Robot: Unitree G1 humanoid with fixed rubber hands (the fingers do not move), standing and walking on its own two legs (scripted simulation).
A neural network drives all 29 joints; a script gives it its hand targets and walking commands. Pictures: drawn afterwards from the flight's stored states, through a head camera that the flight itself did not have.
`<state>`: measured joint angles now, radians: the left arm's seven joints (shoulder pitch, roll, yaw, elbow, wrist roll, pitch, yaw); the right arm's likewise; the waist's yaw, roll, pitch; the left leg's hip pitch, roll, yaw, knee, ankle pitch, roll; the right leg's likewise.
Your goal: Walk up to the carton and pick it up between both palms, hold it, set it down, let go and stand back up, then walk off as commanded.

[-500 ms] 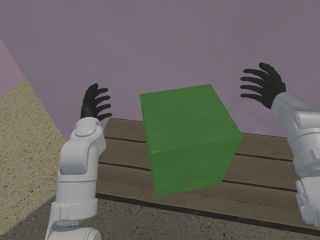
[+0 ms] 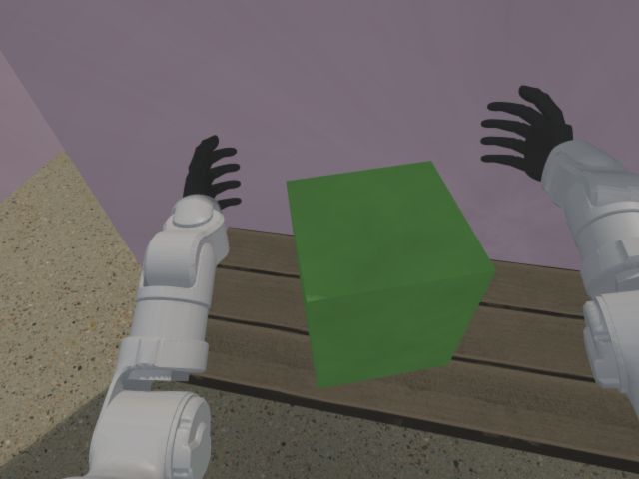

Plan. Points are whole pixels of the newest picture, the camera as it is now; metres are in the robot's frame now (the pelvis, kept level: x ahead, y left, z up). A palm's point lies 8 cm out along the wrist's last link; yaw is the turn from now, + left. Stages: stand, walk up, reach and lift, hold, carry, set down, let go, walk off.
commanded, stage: reach and lift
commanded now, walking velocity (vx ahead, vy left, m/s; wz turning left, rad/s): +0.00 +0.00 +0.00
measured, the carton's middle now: (372, 279) +0.41 +0.00 +0.00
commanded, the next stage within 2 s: none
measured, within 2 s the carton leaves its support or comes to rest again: neither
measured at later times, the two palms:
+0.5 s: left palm (228, 255) +0.37 +0.19 +0.08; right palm (493, 209) +0.48 -0.15 +0.10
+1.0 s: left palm (245, 261) +0.38 +0.18 +0.06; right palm (474, 221) +0.48 -0.13 +0.07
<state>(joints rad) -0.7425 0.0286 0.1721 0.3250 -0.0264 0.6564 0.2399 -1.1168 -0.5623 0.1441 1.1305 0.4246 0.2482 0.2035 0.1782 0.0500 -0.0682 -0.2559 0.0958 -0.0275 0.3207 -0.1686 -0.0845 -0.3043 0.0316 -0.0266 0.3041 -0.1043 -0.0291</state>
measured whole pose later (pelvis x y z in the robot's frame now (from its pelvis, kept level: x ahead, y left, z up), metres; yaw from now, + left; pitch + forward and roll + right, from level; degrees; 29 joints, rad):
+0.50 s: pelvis +0.00 +0.00 +0.00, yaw +0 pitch +12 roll -1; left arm -0.67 -0.05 0.17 0.65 0.03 0.21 0.23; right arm -1.01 -0.42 0.04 1.27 0.24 -0.05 0.16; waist 0.21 0.05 -0.11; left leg -0.40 0.10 -0.04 0.34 -0.16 -0.09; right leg -0.43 0.04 -0.04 0.30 -0.08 -0.04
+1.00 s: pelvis +0.01 +0.00 +0.00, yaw -1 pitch +14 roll -1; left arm -0.61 -0.14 0.23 0.69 0.12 0.02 0.21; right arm -0.97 -0.33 0.06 1.33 0.22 -0.18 0.10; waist 0.22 0.03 -0.12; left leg -0.40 0.12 -0.01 0.34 -0.18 -0.09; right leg -0.44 0.06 -0.01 0.28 -0.08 -0.04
